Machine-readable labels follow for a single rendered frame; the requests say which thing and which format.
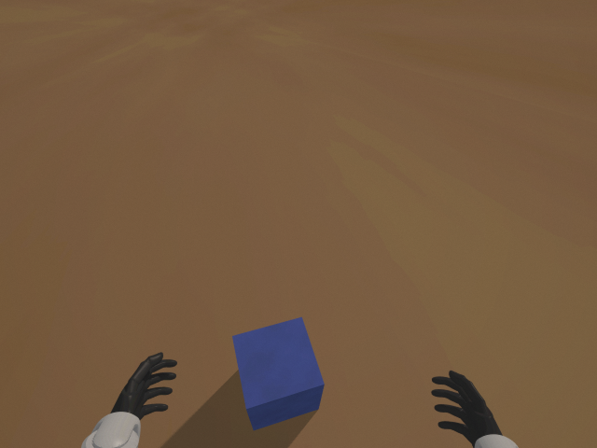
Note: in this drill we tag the left robot forearm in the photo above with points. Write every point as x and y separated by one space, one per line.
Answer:
115 430

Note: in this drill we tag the robot left hand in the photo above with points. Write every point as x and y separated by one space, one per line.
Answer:
135 393

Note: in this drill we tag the carton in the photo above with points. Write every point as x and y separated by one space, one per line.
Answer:
279 373

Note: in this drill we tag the robot right hand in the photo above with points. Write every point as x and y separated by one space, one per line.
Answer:
474 413

